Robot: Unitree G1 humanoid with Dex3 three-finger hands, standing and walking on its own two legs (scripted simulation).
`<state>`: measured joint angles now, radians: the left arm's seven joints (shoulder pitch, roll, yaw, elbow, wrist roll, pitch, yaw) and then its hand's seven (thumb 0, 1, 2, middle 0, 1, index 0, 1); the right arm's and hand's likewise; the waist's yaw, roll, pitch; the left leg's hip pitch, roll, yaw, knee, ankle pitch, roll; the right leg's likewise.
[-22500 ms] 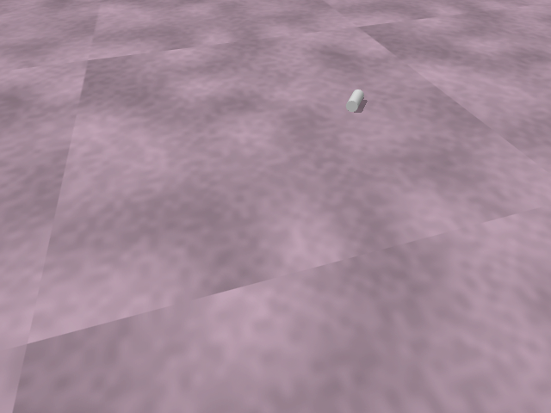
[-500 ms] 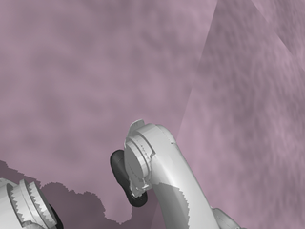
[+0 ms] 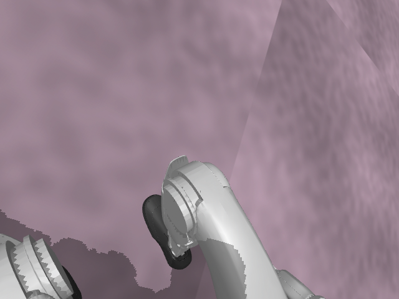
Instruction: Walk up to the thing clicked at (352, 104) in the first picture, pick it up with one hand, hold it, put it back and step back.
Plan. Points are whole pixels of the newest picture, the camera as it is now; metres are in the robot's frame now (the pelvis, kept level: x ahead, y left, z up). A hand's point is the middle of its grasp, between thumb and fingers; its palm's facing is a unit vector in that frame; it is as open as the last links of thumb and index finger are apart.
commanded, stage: settle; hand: left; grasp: from above
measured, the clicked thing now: out of the picture +0.50 +0.33 -0.27
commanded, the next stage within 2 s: lift in 0.80 s
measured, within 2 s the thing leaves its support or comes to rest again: leaves its support in 0.28 s
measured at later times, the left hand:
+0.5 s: hand out of the picture +0.49 +0.36 -0.20, palm faces -0.41 -0.11 -0.90, open 10.8 cm
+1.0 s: hand out of the picture +0.48 +0.35 -0.12, palm faces -0.44 -0.09 -0.89, open 10.8 cm
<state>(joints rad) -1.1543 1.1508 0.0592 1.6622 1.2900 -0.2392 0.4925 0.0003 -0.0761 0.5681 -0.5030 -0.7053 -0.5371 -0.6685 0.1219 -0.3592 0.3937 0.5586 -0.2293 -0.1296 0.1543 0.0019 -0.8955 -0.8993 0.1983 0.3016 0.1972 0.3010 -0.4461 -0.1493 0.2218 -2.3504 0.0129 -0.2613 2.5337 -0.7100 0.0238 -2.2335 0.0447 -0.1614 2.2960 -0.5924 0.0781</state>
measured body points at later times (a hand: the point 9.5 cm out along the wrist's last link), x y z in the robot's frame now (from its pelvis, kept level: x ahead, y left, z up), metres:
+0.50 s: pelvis +0.01 +0.00 +0.01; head +0.28 +0.14 +0.34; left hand +0.50 +0.37 -0.14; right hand +0.06 -0.27 -0.04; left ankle +0.06 +0.12 -0.28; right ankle +0.14 -0.13 -0.28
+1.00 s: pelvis +0.00 -0.01 +0.03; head +0.25 +0.11 +0.39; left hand +0.50 +0.36 -0.07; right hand +0.08 -0.27 -0.05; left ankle +0.06 +0.12 -0.28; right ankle +0.14 -0.13 -0.28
